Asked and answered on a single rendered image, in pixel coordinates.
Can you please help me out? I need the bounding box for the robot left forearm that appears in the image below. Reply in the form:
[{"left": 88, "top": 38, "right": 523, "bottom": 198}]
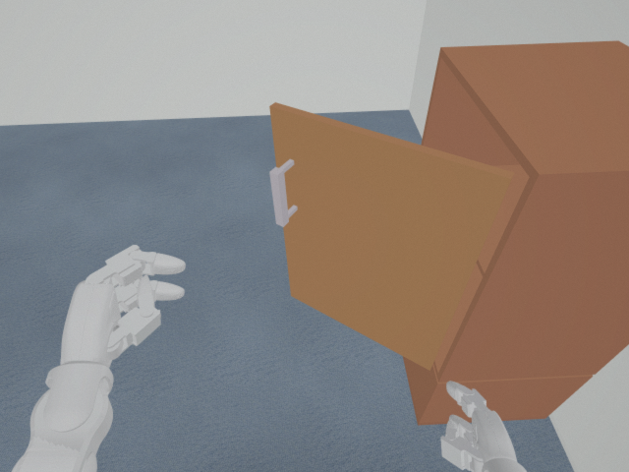
[{"left": 12, "top": 361, "right": 114, "bottom": 472}]

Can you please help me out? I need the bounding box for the robot left hand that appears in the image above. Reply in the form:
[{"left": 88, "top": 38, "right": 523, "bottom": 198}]
[{"left": 60, "top": 245, "right": 186, "bottom": 368}]

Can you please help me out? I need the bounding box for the robot right hand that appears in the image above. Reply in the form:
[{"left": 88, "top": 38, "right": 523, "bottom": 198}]
[{"left": 440, "top": 381, "right": 517, "bottom": 472}]

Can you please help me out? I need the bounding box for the handle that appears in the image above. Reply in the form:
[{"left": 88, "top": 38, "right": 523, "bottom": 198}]
[{"left": 269, "top": 159, "right": 298, "bottom": 227}]

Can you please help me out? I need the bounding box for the cupboard door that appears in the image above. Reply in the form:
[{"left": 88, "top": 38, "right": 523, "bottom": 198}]
[{"left": 269, "top": 102, "right": 515, "bottom": 370}]

